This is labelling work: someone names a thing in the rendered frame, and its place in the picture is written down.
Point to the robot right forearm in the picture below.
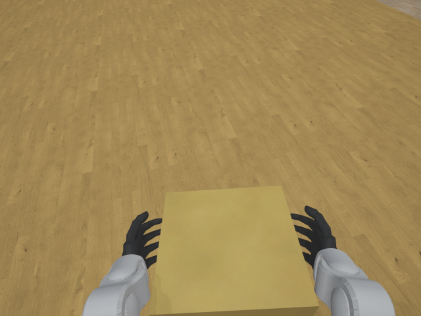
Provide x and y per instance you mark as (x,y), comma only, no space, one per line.
(346,289)

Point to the robot left forearm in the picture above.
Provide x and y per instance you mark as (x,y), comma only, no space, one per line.
(124,291)

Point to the robot left hand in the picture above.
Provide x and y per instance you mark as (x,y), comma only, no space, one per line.
(135,238)

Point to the carton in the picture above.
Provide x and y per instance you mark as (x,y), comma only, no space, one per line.
(230,252)

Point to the robot right hand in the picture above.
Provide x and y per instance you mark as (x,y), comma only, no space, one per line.
(320,233)

